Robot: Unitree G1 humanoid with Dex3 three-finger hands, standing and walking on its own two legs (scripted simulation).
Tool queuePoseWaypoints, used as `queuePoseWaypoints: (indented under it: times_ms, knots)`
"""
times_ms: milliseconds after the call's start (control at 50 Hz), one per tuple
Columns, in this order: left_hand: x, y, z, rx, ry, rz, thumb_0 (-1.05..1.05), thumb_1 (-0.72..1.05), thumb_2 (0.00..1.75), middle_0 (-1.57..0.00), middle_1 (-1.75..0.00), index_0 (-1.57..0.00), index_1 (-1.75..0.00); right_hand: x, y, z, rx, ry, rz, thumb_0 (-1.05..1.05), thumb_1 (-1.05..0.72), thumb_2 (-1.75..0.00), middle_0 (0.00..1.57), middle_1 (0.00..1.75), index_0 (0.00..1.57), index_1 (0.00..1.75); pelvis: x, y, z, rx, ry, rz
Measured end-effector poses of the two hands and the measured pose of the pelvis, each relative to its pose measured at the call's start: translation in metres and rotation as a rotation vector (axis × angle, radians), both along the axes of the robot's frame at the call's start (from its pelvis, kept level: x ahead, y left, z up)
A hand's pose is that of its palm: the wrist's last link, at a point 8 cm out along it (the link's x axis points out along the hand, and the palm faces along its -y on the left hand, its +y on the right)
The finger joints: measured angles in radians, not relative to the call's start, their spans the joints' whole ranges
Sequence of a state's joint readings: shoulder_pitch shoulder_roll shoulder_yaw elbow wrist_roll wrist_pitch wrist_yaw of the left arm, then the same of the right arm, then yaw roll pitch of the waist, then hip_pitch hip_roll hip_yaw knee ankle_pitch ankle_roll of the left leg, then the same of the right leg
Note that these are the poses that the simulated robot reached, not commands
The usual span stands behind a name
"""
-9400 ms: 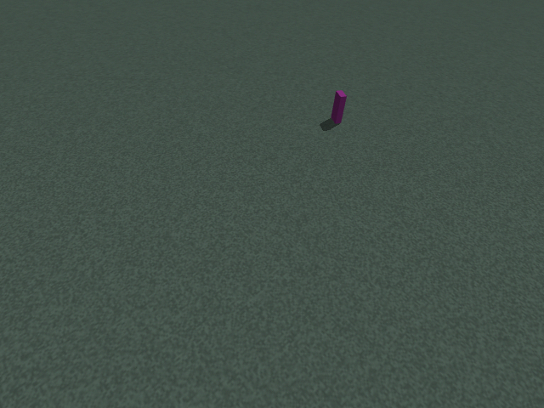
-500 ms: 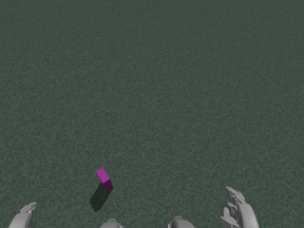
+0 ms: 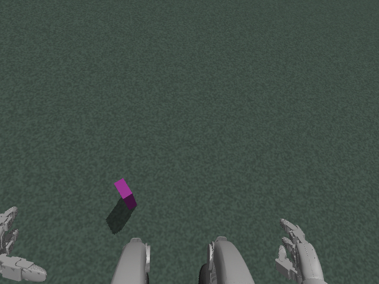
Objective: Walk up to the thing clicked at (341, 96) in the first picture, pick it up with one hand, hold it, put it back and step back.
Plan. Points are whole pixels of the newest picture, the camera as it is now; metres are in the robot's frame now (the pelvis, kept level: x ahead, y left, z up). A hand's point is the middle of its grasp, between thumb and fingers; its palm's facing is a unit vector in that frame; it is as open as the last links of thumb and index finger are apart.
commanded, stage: go down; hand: left
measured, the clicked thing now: (126, 195) +0.44 +0.21 -0.55
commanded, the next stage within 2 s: approach in 1.74 s
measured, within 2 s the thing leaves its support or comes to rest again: neither
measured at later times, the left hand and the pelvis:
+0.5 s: hand (24, 211) +0.30 +0.39 -0.17, palm faces +0.23 -0.95 -0.20, open 17.0 cm; pelvis -0.04 +0.00 -0.14, yaw -1 degrees
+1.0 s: hand (24, 200) +0.33 +0.41 -0.20, palm faces +0.23 -0.96 -0.15, open 16.9 cm; pelvis -0.06 +0.00 -0.21, yaw -3 degrees
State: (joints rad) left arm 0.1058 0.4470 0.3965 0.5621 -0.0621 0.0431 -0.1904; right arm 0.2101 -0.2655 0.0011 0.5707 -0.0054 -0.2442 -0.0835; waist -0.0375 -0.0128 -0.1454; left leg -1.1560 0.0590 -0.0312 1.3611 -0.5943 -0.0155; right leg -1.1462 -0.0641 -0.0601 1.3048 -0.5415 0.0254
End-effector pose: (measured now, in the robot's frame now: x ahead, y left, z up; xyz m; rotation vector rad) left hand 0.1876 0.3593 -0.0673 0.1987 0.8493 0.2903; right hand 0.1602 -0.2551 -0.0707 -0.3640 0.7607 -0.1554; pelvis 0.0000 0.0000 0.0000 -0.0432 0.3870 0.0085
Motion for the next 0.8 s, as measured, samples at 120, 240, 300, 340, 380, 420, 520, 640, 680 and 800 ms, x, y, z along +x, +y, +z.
queuePoseWaypoints:
  times_ms: [120,240,300,340,380,420,520,640,680,800]
  knots:
    - [0.038,0.024,-0.029,0.000,-0.175,-0.038,-0.01,-0.59,0.01,-0.14,-0.08,-0.14,-0.08,-0.011,-0.011,-0.050,-0.034,0.063,0.016,0.01,-0.88,-0.89,0.21,0.30,0.21,0.30,-0.013,0.000,-0.045,-0.001,0.077,-0.006]
    - [0.056,0.041,-0.053,-0.004,-0.268,-0.045,-0.02,-0.57,0.03,-0.13,-0.10,-0.12,-0.10,-0.025,-0.016,-0.096,-0.041,0.146,0.019,0.01,-0.88,-0.89,0.21,0.30,0.21,0.30,-0.023,-0.001,-0.080,-0.006,0.128,-0.012]
    - [0.060,0.049,-0.062,-0.005,-0.308,-0.043,-0.02,-0.55,0.05,-0.12,-0.10,-0.11,-0.11,-0.033,-0.017,-0.115,-0.045,0.185,0.026,0.01,-0.89,-0.89,0.21,0.30,0.21,0.30,-0.027,-0.002,-0.094,-0.008,0.146,-0.012]
    - [0.062,0.054,-0.067,-0.003,-0.334,-0.041,-0.02,-0.53,0.05,-0.11,-0.11,-0.10,-0.11,-0.038,-0.017,-0.127,-0.048,0.208,0.032,0.01,-0.89,-0.90,0.21,0.30,0.21,0.30,-0.031,-0.002,-0.103,-0.009,0.155,-0.012]
    - [0.065,0.059,-0.072,0.003,-0.361,-0.040,-0.02,-0.52,0.06,-0.11,-0.11,-0.10,-0.11,-0.043,-0.018,-0.138,-0.053,0.229,0.038,0.01,-0.88,-0.90,0.21,0.30,0.21,0.30,-0.034,-0.003,-0.113,-0.011,0.164,-0.011]
    - [0.068,0.064,-0.076,0.003,-0.387,-0.040,-0.02,-0.50,0.07,-0.10,-0.11,-0.10,-0.12,-0.047,-0.019,-0.148,-0.059,0.246,0.041,0.01,-0.88,-0.90,0.21,0.30,0.21,0.30,-0.037,-0.003,-0.121,-0.013,0.172,-0.011]
    - [0.080,0.073,-0.087,0.000,-0.438,-0.056,-0.02,-0.46,0.08,-0.10,-0.12,-0.09,-0.12,-0.057,-0.022,-0.169,-0.076,0.278,0.051,0.01,-0.88,-0.90,0.21,0.30,0.21,0.30,-0.043,-0.004,-0.142,-0.021,0.184,-0.012]
    - [0.093,0.080,-0.097,-0.010,-0.488,-0.069,-0.02,-0.43,0.09,-0.09,-0.11,-0.08,-0.11,-0.066,-0.027,-0.188,-0.093,0.302,0.053,0.01,-0.88,-0.90,0.21,0.30,0.21,0.30,-0.048,-0.004,-0.162,-0.029,0.190,-0.017]
    - [0.096,0.083,-0.100,-0.012,-0.501,-0.068,-0.02,-0.43,0.09,-0.08,-0.11,-0.08,-0.11,-0.069,-0.027,-0.192,-0.097,0.308,0.053,0.01,-0.88,-0.90,0.21,0.30,0.21,0.30,-0.049,-0.003,-0.168,-0.032,0.192,-0.018]
    - [0.101,0.090,-0.108,-0.012,-0.534,-0.067,-0.02,-0.42,0.09,-0.08,-0.10,-0.08,-0.10,-0.075,-0.029,-0.206,-0.109,0.324,0.064,0.01,-0.88,-0.90,0.21,0.30,0.21,0.30,-0.052,-0.003,-0.184,-0.037,0.192,-0.021]
